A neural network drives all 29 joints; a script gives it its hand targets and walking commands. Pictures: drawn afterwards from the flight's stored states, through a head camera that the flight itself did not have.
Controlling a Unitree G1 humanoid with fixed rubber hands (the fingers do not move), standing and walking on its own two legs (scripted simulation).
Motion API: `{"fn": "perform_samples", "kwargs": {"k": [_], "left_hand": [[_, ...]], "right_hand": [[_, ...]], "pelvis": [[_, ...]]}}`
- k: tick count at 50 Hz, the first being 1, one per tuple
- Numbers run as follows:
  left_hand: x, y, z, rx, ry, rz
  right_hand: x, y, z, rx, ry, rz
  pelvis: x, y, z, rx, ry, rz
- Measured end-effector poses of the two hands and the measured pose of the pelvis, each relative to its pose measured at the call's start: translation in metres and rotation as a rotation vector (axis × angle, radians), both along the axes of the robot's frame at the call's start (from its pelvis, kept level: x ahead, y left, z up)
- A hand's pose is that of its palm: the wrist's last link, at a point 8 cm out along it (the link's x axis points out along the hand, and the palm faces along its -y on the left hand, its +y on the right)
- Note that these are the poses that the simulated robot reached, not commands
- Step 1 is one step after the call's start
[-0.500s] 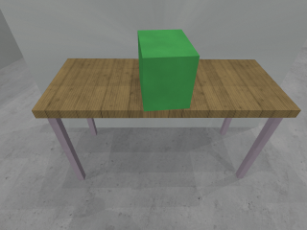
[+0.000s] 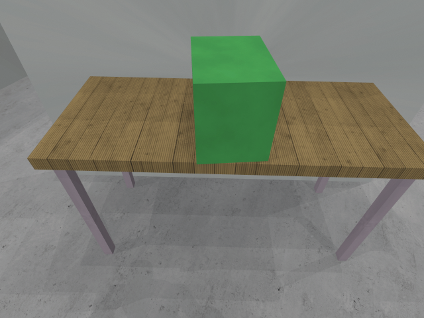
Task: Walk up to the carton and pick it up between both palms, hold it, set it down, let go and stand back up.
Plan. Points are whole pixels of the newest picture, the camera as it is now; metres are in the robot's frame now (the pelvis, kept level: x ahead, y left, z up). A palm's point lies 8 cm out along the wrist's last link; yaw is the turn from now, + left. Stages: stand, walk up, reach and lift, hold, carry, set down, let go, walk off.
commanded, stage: walk up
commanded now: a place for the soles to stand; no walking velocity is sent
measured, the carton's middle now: (229, 98) +0.73 -0.05 +0.06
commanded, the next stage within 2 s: none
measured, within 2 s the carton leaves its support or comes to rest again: neither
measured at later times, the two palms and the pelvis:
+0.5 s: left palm out of the picture +0.16 +0.29 -0.10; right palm out of the picture +0.12 -0.35 -0.08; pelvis +0.10 -0.01 +0.01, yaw +2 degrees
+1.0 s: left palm (68, 299) +0.22 +0.30 -0.10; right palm (369, 272) +0.26 -0.33 -0.07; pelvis +0.13 +0.00 +0.01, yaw +1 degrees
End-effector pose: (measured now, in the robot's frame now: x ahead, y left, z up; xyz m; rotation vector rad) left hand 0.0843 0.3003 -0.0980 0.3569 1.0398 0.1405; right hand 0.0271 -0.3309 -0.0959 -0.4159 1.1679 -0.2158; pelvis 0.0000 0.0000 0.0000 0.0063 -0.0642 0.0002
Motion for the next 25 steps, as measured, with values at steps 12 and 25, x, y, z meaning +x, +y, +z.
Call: {"fn": "perform_samples", "kwargs": {"k": [12,25], "left_hand": [[0.005,0.017,-0.008,-0.011,0.103,0.042],[0.073,-0.005,-0.004,-0.006,0.096,0.04]], "right_hand": [[0.078,0.012,0.014,-0.012,-0.084,0.046],[0.094,-0.017,0.013,-0.031,0.066,0.024]], "pelvis": [[0.043,0.014,0.003,-0.016,-0.013,0.013],[0.099,-0.01,0.006,0.002,0.035,0.028]]}}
